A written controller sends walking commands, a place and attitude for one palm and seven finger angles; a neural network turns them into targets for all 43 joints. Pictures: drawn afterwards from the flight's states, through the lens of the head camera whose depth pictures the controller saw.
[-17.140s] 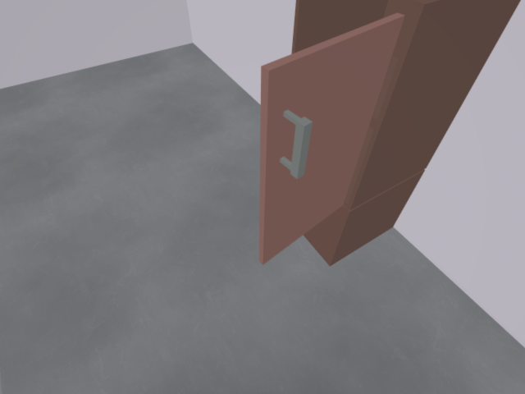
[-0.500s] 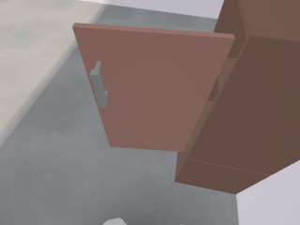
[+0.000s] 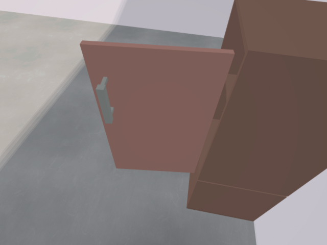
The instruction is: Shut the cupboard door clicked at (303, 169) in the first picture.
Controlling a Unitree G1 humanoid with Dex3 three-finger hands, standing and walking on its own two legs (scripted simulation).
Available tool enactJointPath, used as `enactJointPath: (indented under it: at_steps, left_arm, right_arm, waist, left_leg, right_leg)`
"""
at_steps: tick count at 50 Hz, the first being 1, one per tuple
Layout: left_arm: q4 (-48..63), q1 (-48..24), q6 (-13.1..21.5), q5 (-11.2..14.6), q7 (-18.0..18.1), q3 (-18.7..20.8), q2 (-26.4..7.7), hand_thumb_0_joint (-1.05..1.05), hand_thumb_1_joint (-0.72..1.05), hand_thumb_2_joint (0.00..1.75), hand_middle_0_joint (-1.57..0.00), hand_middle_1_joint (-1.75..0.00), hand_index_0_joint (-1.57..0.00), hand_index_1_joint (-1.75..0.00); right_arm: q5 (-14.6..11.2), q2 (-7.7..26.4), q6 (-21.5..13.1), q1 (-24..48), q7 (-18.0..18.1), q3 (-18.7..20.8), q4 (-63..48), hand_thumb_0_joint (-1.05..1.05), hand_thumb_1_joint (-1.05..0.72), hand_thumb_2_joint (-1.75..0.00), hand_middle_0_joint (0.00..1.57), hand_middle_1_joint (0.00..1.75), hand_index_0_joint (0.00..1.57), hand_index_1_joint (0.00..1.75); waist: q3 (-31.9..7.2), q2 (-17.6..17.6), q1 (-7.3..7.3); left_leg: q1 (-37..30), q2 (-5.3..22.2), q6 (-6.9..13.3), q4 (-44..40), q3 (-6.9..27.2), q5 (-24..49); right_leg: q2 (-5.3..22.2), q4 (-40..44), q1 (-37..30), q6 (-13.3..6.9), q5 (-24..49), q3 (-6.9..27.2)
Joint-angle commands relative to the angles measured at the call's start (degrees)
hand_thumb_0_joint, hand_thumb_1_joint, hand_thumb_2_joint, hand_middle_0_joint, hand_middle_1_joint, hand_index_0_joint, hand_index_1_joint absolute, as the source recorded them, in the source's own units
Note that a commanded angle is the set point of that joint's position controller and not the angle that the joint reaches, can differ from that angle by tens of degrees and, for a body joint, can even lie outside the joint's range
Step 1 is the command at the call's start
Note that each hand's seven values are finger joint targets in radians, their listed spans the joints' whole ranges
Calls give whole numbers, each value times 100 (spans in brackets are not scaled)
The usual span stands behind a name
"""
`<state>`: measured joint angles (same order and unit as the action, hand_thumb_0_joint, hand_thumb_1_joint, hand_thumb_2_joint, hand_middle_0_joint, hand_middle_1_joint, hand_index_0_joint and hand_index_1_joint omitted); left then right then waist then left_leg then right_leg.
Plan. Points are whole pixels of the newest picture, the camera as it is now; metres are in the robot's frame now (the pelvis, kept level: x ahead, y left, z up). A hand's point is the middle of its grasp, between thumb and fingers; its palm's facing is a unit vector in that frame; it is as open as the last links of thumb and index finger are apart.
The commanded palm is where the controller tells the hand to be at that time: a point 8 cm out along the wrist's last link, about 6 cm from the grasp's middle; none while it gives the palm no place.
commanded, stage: come to a stop and stand still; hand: left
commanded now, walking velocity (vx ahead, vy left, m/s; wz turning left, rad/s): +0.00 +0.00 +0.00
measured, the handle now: (106, 100) +0.45 +0.19 +0.10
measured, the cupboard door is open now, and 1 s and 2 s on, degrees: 98 98 98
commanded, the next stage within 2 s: look again from close up in 0.12 s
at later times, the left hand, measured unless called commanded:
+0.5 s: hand out of the picture +0.02 +0.19 -0.18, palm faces +0.02 -0.98 -0.21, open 7.4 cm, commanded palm none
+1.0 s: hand (80, 205) +0.20 +0.20 +0.00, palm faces +0.22 -0.97 -0.10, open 7.2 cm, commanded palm +0.11 +0.25 -0.05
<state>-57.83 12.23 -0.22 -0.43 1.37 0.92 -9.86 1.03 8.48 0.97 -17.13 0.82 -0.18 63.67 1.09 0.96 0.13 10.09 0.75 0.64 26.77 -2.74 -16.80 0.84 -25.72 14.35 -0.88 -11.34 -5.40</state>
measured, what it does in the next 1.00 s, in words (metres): stands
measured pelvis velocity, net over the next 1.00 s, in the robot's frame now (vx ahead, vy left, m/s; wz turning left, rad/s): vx -0.01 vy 0.01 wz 0.04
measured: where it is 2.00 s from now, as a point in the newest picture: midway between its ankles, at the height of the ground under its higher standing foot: outside the picture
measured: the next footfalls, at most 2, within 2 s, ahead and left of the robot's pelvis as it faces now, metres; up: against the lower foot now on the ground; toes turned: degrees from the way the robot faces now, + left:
none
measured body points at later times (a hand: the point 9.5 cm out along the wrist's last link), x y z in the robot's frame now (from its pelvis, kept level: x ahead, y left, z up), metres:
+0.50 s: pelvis +0.02 +0.01 +0.00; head +0.03 +0.01 +0.45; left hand +0.02 +0.24 -0.16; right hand +0.06 -0.22 -0.16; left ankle -0.03 +0.11 -0.74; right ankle +0.03 -0.11 -0.74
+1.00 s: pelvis -0.01 +0.01 -0.02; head -0.03 +0.00 +0.43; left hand +0.19 +0.26 +0.01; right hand +0.09 -0.23 -0.13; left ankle -0.03 +0.11 -0.74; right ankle +0.02 -0.11 -0.74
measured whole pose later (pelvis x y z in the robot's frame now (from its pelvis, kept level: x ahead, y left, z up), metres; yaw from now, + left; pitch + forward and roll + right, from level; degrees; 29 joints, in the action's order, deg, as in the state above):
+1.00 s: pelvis -0.01 +0.01 -0.02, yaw +2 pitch +0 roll +1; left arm -7.2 19.4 10.7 9.3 2.1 4.4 -10.8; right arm -1.5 12.9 -16.3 -18.8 1.9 -0.3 45.2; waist -2.9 -1.2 1.7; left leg 17.9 -2.5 1.8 40.0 -1.9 -22.1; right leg 3.8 -41.1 22.3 0.4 -18.8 -3.4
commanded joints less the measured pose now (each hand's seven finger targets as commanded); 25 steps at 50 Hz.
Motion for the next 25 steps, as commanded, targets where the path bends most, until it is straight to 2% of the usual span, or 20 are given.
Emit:
enactJointPath:
  at_steps: [1,3,7,8,9,10,12,13,15,17,18,19,21,22,23,25]
  left_arm:
    - [-156,484,111,7,38,44,-467,0,90,90,-20,-30,-20,-30]
    - [-233,513,124,5,48,28,-425,0,90,90,-20,-30,-20,-30]
    - [-368,635,151,3,76,-2,-323,0,90,90,-20,-30,-20,-30]
    - [1,461,209,-29,111,-117,-1191,0,90,90,-20,-30,-20,-30]
    - [-39,820,134,-5,124,-12,-745,0,90,90,-20,-30,-20,-30]
    - [-110,813,159,-23,127,-24,-596,0,90,90,-20,-30,-20,-30]
    - [-65,896,199,-30,118,-52,-561,0,90,90,-20,-30,-20,-30]
    - [-31,831,207,-37,118,-67,-617,0,90,90,-20,-30,-20,-30]
    - [-60,785,241,-27,125,-50,-574,0,90,90,-20,-30,-20,-30]
    - [-73,785,276,-26,130,-39,-585,0,90,90,-20,-30,-20,-30]
    - [-73,856,278,-28,131,-63,-563,0,90,90,-20,-30,-20,-30]
    - [-110,875,291,-28,135,-48,-578,0,90,90,-20,-30,-20,-30]
    - [-138,912,303,-21,147,-8,-673,0,90,90,-20,-30,-20,-30]
    - [-142,922,304,-24,154,7,-710,0,90,90,-20,-30,-20,-30]
    - [-134,946,286,-26,158,-26,-640,0,90,90,-20,-30,-20,-30]
    - [-154,907,271,-25,165,-13,-694,0,90,90,-20,-30,-20,-30]
  right_arm:
    - [-19,512,-169,11,48,61,-137,0,-90,-90,20,30,20,30]
    - [-34,461,-162,-153,65,75,-64,0,-90,-90,20,30,20,30]
    - [-51,412,-180,-383,87,57,71,0,-90,-90,20,30,20,30]
    - [67,849,-248,-185,67,132,-511,0,-90,-90,20,30,20,30]
    - [62,848,-337,-118,94,220,-551,0,-90,-90,20,30,20,30]
    - [63,692,-335,-32,101,227,-525,0,-90,-90,20,30,20,30]
    - [13,580,-290,-101,98,218,-578,0,-90,-90,20,30,20,30]
    - [32,566,-266,-114,78,182,-599,0,-90,-90,20,30,20,30]
    - [8,554,-244,-190,71,205,-555,0,-90,-90,20,30,20,30]
    - [-21,649,-294,-174,83,212,-506,0,-90,-90,20,30,20,30]
    - [-10,613,-289,-164,73,175,-504,0,-90,-90,20,30,20,30]
    - [-23,665,-316,-128,82,192,-493,0,-90,-90,20,30,20,30]
    - [-37,803,-353,-52,115,222,-463,0,-90,-90,20,30,20,30]
    - [-46,822,-359,-17,128,231,-457,0,-90,-90,20,30,20,30]
    - [-28,766,-344,17,122,196,-448,0,-90,-90,20,30,20,30]
    - [-34,818,-325,113,132,212,-457,0,-90,-90,20,30,20,30]
  waist:
    - [64,-624,-148]
    - [183,-262,-97]
    - [196,-1,-35]
    - [774,-408,140]
    - [314,-387,-81]
    - [48,-383,-34]
    - [-223,-95,-6]
    - [-134,114,2]
    - [10,337,86]
    - [141,68,82]
    - [112,186,31]
    - [107,47,46]
    - [-67,-197,22]
    - [-127,-187,21]
    - [-138,-246,-15]
    - [-47,-165,-1]
  left_leg:
    - [545,605,1,-1134,591,362]
    - [383,598,-1,-1106,521,487]
    - [190,585,8,-1066,436,718]
    - [388,116,55,-1110,595,1536]
    - [535,613,96,-757,653,777]
    - [543,502,153,-718,655,470]
    - [441,344,149,-452,598,198]
    - [404,303,145,-379,527,127]
    - [385,271,140,-297,533,242]
    - [303,359,163,-361,575,697]
    - [266,386,171,-335,523,842]
    - [219,387,169,-344,525,1081]
    - [61,438,170,-275,512,1693]
    - [2,455,161,-241,498,1933]
    - [-60,466,154,-226,448,2157]
    - [-70,455,130,-235,442,2097]
  right_leg:
    - [560,524,-826,5,461,629]
    - [573,633,-710,-5,532,630]
    - [605,644,-628,-2,709,662]
    - [267,25,-381,-187,515,594]
    - [481,-38,-344,-150,-236,600]
    - [493,40,-423,-228,9,689]
    - [577,163,-404,-208,-117,778]
    - [611,286,-284,-234,-312,938]
    - [661,399,-26,-214,-467,993]
    - [619,227,0,-210,220,885]
    - [599,180,-107,-220,547,889]
    - [612,84,-169,-208,902,841]
    - [610,-108,-342,-206,1509,750]
    - [623,-170,-413,-206,1773,716]
    - [622,-188,-450,-223,1915,723]
    - [651,-194,-430,-199,2004,708]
